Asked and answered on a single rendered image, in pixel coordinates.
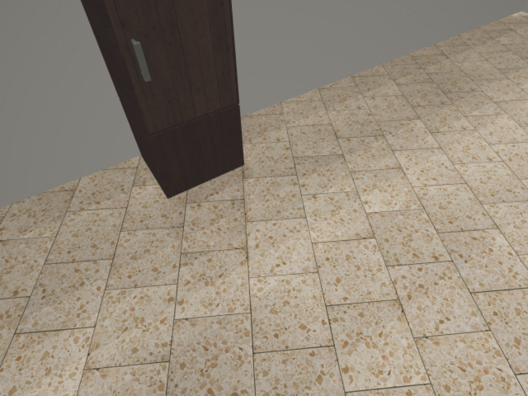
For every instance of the cupboard door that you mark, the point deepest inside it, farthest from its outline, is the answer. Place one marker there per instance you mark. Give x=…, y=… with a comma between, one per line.
x=188, y=49

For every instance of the handle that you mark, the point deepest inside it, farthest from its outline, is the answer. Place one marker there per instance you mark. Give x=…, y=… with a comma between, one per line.
x=141, y=59

